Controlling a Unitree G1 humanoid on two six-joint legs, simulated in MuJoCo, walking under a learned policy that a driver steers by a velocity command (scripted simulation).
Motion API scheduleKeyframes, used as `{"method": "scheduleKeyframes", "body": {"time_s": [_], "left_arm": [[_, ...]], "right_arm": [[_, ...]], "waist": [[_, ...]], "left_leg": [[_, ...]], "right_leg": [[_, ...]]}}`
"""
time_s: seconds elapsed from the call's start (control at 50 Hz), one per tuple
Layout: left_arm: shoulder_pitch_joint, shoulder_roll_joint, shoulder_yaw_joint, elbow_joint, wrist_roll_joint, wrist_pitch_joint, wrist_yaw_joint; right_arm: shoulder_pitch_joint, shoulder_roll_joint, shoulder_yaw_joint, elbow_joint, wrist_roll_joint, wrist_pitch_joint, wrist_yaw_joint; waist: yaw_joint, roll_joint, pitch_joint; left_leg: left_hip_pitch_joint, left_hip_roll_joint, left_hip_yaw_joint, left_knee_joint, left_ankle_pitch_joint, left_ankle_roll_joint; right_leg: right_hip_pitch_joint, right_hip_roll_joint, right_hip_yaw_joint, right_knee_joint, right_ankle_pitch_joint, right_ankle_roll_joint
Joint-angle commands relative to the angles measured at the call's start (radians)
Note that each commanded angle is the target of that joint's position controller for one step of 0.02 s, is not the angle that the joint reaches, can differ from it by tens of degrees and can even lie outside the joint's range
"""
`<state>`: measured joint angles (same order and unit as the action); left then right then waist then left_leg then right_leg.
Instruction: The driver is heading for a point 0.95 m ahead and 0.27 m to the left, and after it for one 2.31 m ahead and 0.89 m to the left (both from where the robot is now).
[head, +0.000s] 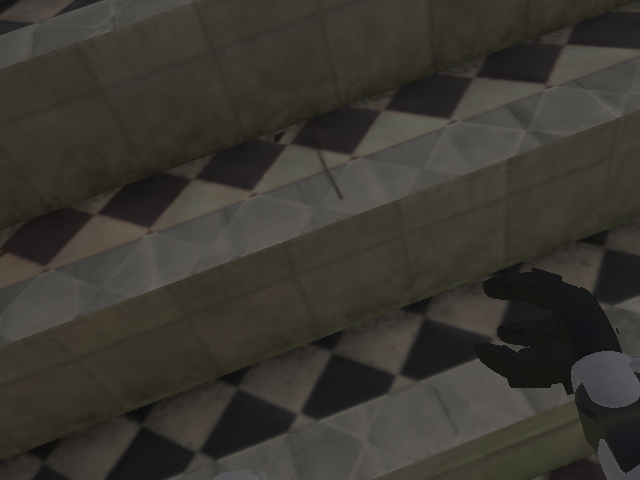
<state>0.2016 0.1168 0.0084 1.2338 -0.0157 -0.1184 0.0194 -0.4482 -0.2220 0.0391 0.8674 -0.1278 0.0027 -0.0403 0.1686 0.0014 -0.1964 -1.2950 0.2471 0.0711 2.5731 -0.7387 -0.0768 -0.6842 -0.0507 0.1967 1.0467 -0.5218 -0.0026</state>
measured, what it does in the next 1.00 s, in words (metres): steps to the right, turning left: left foot 0.22 m higher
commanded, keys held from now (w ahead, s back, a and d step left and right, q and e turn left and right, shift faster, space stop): w+q+shift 1.00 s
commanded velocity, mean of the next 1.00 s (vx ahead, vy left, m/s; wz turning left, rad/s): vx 1.00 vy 0.00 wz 0.59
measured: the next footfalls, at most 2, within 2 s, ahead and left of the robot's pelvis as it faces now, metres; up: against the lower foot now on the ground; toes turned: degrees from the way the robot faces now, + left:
left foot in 0.80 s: +0.19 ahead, -0.12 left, +0.22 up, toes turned +8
right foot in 1.02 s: +0.20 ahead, -0.51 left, +0.03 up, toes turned +35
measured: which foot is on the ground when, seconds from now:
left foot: up 0.00-0.78, down 0.80-1.00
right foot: down 0.00-0.82, up 0.84-1.00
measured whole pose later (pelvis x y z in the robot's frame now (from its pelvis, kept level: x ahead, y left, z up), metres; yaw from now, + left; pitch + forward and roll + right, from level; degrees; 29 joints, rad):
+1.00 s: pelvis +0.15 -0.28 +0.11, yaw +23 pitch +7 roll +7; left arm -0.16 0.22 -0.02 0.61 0.01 -0.12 -0.03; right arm 0.20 -0.24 -0.05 0.88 -0.08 0.02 -0.17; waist -0.09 0.08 0.01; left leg -0.96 -0.24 -0.01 1.49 -0.65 0.12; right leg -0.48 -0.10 0.32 0.87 -0.21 -0.01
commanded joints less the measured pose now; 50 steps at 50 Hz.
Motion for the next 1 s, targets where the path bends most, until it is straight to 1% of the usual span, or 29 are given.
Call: {"method": "scheduleKeyframes", "body": {"time_s": [0.02,0.04,0.06,0.08,0.1,0.18,0.24,0.28,0.36,0.44,0.52,0.56,0.6,0.68,0.72,0.74,0.76,0.78,0.8,0.82,0.84,0.86,0.88,0.9,0.92,0.94,0.96,0.98,1.0], "left_arm": [[0.074,0.251,0.049,-0.052,0.006,-0.048,0.049],[0.037,0.3,0.068,-0.071,0.016,-0.046,0.066],[0.115,0.244,0.079,-0.053,0.011,-0.05,0.075],[0.13,0.182,0.07,-0.047,0.031,-0.054,0.082],[0.192,0.15,0.073,-0.03,0.026,-0.066,0.082],[0.434,0.003,0.075,-0.001,0.005,-0.061,0.088],[0.528,-0.039,0.071,0.02,0.026,-0.057,0.081],[0.532,-0.074,0.058,0.014,0.042,-0.042,0.085],[0.474,-0.059,0.035,0.0,0.04,-0.045,0.07],[0.401,0.002,0.021,-0.041,0.031,-0.083,0.036],[0.381,0.009,0.0,-0.023,0.032,-0.081,0.026],[0.409,0.012,-0.01,0.0,0.028,-0.079,0.024],[0.437,-0.014,-0.024,0.026,0.036,-0.074,0.027],[0.538,0.025,-0.031,0.083,0.02,-0.108,0.039],[0.548,0.042,-0.033,0.096,0.031,-0.096,0.04],[0.528,0.041,-0.042,0.079,0.007,-0.095,0.048],[0.44,0.074,-0.042,0.053,-0.03,-0.093,0.082],[0.25,0.171,-0.017,-0.027,-0.063,-0.092,0.125],[-0.128,0.315,0.041,-0.154,-0.122,-0.082,0.171],[-0.091,0.486,0.089,-0.261,-0.157,-0.023,0.137],[-0.315,0.392,0.056,-0.456,-0.003,0.015,0.085],[-0.585,0.268,-0.012,-0.693,0.133,-0.013,0.038],[-0.57,0.117,-0.036,-0.722,0.143,-0.03,-0.003],[-0.365,0.021,-0.058,-0.698,0.118,-0.034,-0.05],[-0.161,0.013,-0.059,-0.65,0.087,-0.024,-0.066],[0.069,-0.015,-0.07,-0.569,0.074,-0.002,-0.068],[0.136,-0.025,-0.085,-0.526,0.043,0.013,-0.075],[0.147,-0.032,-0.089,-0.488,0.001,0.032,-0.073],[0.084,-0.005,-0.072,-0.495,-0.044,0.059,-0.06]], "right_arm": [[-0.179,0.097,0.009,-0.096,0.007,0.022,0.025],[-0.033,0.14,0.013,-0.068,0.028,0.032,0.026],[-0.04,0.092,-0.004,-0.042,0.033,0.03,0.027],[0.014,0.113,-0.005,-0.014,0.05,0.03,0.022],[0.041,0.119,-0.001,-0.016,0.059,0.02,0.015],[0.123,0.096,-0.015,0.018,0.085,0.015,0.029],[0.214,0.136,-0.021,0.045,0.096,0.033,0.051],[0.209,0.167,-0.017,0.056,0.107,0.052,0.036],[0.257,0.184,-0.013,0.073,0.089,0.074,0.008],[0.266,0.133,-0.023,0.054,0.076,0.046,-0.012],[0.182,0.161,-0.002,-0.025,0.1,0.045,-0.028],[0.129,0.181,0.016,-0.069,0.108,0.06,-0.024],[0.113,0.191,0.03,-0.091,0.116,0.063,-0.028],[0.126,0.147,0.04,-0.112,0.129,0.044,-0.028],[0.136,0.127,0.036,-0.127,0.125,0.043,-0.02],[0.137,0.11,0.04,-0.123,0.14,0.043,-0.018],[0.26,0.081,0.038,-0.112,0.144,0.047,-0.027],[0.541,-0.065,-0.004,-0.067,0.118,0.051,-0.048],[1.005,-0.285,-0.079,0.008,0.117,0.059,-0.082],[0.95,-0.335,-0.135,0.052,0.255,0.07,-0.123],[0.632,-0.114,-0.103,-0.006,0.246,0.044,-0.146],[0.631,-0.01,-0.098,-0.003,0.215,0.02,-0.144],[0.682,0.048,-0.081,0.038,0.169,-0.014,-0.149],[0.601,0.103,-0.052,-0.01,0.083,-0.039,-0.153],[0.452,0.048,-0.061,-0.117,0.026,-0.057,-0.155],[0.269,0.02,-0.061,-0.178,-0.007,-0.054,-0.141],[0.18,0.021,-0.057,-0.219,-0.011,-0.037,-0.135],[0.198,0.012,-0.065,-0.225,0.025,-0.019,-0.131],[0.343,-0.028,-0.08,-0.199,0.045,-0.017,-0.12]], "waist": [[-0.033,-0.338,0.202],[-0.136,-0.252,0.073],[-0.07,-0.101,0.056],[-0.112,-0.06,0.006],[-0.11,-0.093,0.005],[-0.093,-0.007,-0.048],[-0.094,-0.069,-0.011],[-0.088,-0.131,0.071],[-0.115,-0.139,0.155],[-0.104,-0.113,0.243],[-0.098,-0.045,0.313],[-0.092,-0.074,0.335],[-0.096,-0.032,0.313],[-0.114,0.045,0.249],[-0.138,0.04,0.22],[-0.166,0.013,0.204],[-0.273,-0.124,0.155],[-0.415,-0.242,0.089],[-0.734,-0.144,0.073],[-0.785,0.524,-0.172],[-0.608,0.978,-0.281],[-0.557,0.505,-0.166],[-0.468,0.086,-0.006],[-0.294,-0.308,0.061],[-0.181,-0.449,0.137],[-0.028,-0.499,0.182],[0.028,-0.501,0.239],[0.004,-0.495,0.237],[-0.087,-0.329,0.092]], "left_leg": [[-0.032,-0.254,0.071,0.068,0.254,0.056],[-0.044,-0.299,0.056,0.003,0.291,0.068],[0.035,-0.271,0.059,-0.098,0.362,0.068],[0.063,-0.296,0.037,-0.186,0.419,0.079],[0.019,-0.288,0.016,-0.257,0.438,0.09],[-0.021,-0.295,-0.035,-0.557,0.495,0.143],[-0.022,-0.339,-0.071,-0.584,0.59,0.167],[-0.046,-0.384,-0.116,-0.562,0.608,0.183],[-0.135,-0.444,-0.141,-0.326,0.697,0.195],[-0.23,-0.414,-0.145,-0.302,0.712,0.197],[-0.226,-0.4,-0.094,-0.322,0.722,0.209],[-0.267,-0.399,-0.025,-0.295,0.674,0.209],[-0.294,-0.397,-0.016,-0.256,0.647,0.224],[-0.294,-0.429,0.053,-0.343,0.524,0.269],[-0.259,-0.451,0.105,-0.4,0.441,0.3],[-0.116,-0.491,0.175,-0.536,0.38,0.329],[0.196,-0.521,0.258,-0.737,0.199,0.381],[0.648,-0.52,0.326,-1.024,0.059,0.405],[1.207,-0.45,0.29,-1.446,-0.049,0.533],[1.11,-0.469,0.166,-1.581,0.275,0.605],[1.119,-0.306,-0.465,-1.621,0.58,0.674],[0.946,-0.383,-0.577,-1.423,0.408,0.501],[0.91,-0.357,-0.639,-1.455,0.429,0.465],[0.78,-0.353,-0.736,-1.468,0.452,0.406],[0.557,-0.304,-0.763,-1.43,0.538,0.4],[0.233,-0.362,-0.596,-1.354,0.496,0.345],[0.15,-0.423,-0.306,-1.406,0.481,0.305],[0.16,-0.478,-0.057,-1.341,0.311,0.277],[0.213,-0.507,-0.005,-1.169,0.074,0.242]], "right_leg": [[0.126,0.072,0.615,-0.746,0.479,-0.039],[0.352,0.038,0.63,-0.77,0.332,0.013],[0.324,0.044,0.578,-0.734,0.207,0.062],[0.389,0.047,0.486,-0.719,0.06,0.113],[0.492,0.005,0.49,-0.709,0.071,0.081],[0.854,-0.085,0.334,-0.639,0.214,-0.032],[0.838,-0.106,0.282,-0.642,0.137,-0.042],[0.741,-0.099,0.247,-0.645,0.097,-0.016],[0.593,-0.075,0.192,-0.612,0.071,0.054],[0.508,-0.093,0.187,-0.654,-0.01,0.123],[0.392,-0.093,0.105,-0.74,0.07,0.17],[0.399,-0.092,0.041,-0.804,0.115,0.169],[0.491,-0.084,-0.016,-0.802,0.295,0.159],[0.711,-0.094,-0.118,-0.816,0.819,0.184],[0.802,-0.085,-0.207,-0.812,1.117,0.225],[0.739,-0.057,-0.31,-0.83,1.42,0.272],[0.606,-0.041,-0.455,-0.861,2.014,0.383],[0.419,-0.011,-0.563,-0.811,2.686,0.554],[0.002,0.097,-0.621,-0.157,3.087,0.748],[0.089,0.181,-0.418,0.901,1.843,0.437],[-0.193,0.22,-0.031,1.36,0.038,0.314],[-0.218,0.106,0.127,1.213,0.053,0.15],[-0.338,0.109,0.203,1.119,-0.058,0.085],[-0.299,0.095,0.247,0.776,-0.071,0.027],[-0.175,0.066,0.274,0.565,-0.178,-0.007],[0.109,0.061,0.135,0.233,-0.165,-0.019],[0.259,0.068,-0.108,-0.371,0.032,-0.022],[0.426,0.045,-0.264,-0.854,0.426,-0.028],[0.669,-0.026,-0.299,-0.876,0.874,-0.052]]}}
